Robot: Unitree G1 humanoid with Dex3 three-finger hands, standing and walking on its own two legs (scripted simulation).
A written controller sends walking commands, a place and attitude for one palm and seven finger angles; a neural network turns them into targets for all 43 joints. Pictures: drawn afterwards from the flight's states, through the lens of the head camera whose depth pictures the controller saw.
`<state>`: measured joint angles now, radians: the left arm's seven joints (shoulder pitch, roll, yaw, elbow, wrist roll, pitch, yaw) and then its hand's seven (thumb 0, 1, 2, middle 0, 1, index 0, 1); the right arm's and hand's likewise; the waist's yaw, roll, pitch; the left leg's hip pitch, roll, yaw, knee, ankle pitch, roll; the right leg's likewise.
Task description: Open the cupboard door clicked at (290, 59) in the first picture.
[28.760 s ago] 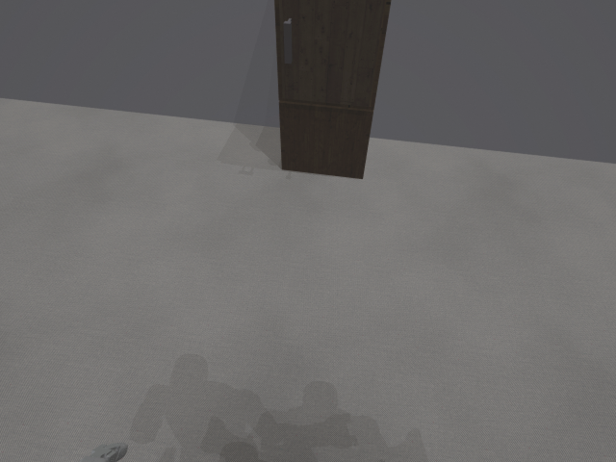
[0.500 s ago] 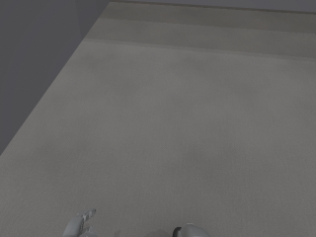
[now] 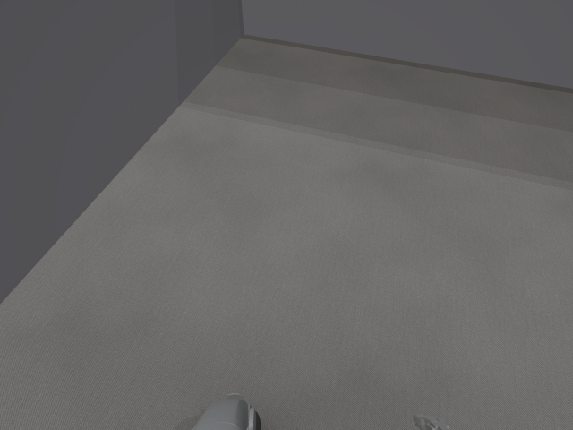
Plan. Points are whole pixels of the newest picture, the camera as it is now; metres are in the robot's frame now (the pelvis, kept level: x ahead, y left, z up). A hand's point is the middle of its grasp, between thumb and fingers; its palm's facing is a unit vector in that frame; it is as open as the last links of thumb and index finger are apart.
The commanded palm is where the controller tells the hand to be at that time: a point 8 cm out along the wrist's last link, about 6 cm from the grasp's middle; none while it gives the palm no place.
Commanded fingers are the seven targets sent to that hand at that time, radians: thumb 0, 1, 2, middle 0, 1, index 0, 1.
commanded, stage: turn to face it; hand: left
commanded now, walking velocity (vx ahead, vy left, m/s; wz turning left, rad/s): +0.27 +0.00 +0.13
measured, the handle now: out of the picture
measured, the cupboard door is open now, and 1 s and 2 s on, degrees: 47 47 47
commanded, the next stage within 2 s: none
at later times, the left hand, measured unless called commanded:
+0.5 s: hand (198, 327) +0.30 +0.19 -0.14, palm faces +0.17 -0.95 -0.28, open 7.3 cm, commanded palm none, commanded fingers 0.00 0.90 0.90 -0.20 -0.30 -0.20 -0.30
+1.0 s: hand (184, 417) +0.16 +0.19 -0.18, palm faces +0.54 -0.80 -0.26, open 7.3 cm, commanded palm none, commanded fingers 0.00 0.90 0.90 -0.20 -0.30 -0.20 -0.30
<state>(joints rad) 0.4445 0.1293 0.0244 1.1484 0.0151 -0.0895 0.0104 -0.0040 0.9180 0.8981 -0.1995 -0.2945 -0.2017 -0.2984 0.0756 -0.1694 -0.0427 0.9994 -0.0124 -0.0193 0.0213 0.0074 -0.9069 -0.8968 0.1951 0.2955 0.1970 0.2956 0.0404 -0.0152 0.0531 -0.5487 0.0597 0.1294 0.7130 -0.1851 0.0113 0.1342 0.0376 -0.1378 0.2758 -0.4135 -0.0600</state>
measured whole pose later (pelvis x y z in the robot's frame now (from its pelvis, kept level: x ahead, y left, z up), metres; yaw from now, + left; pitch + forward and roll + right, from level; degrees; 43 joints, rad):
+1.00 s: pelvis +0.24 -0.03 -0.01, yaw +31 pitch +1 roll +0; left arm 0.23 0.28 0.07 0.93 0.02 0.05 0.01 0.00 0.91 0.90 -0.20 -0.29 -0.20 -0.30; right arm 0.06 -0.25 -0.04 0.85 -0.02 0.02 0.02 0.01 -0.91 -0.90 0.20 0.30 0.20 0.30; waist 0.02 -0.05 0.12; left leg -0.37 0.01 0.10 0.67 -0.31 0.06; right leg -0.41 -0.12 -0.14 1.08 -0.57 0.06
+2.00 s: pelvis +0.27 -0.06 +0.01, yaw +66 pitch +2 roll -2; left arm 0.16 0.28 0.08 0.89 0.02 0.06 0.00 0.01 0.91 0.90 -0.20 -0.29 -0.20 -0.30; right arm 0.14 -0.22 -0.03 0.89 -0.01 0.03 0.00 0.01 -0.90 -0.90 0.20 0.30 0.20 0.30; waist 0.01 -0.03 0.10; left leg -0.30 -0.02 0.00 0.50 -0.23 0.06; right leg -0.53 -0.10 0.01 1.14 -0.36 0.09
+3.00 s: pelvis +0.31 -0.05 +0.01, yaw +101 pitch +1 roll -2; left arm 0.16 0.27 0.07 0.88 0.02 0.05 0.00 0.00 0.91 0.90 -0.20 -0.29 -0.20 -0.30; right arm 0.13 -0.22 -0.03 0.90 -0.02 0.03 0.00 0.01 -0.90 -0.90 0.20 0.30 0.20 0.30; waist 0.02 -0.02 0.10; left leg -0.28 -0.03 -0.02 0.49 -0.23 0.06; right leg -0.52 -0.10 0.02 1.11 -0.37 0.09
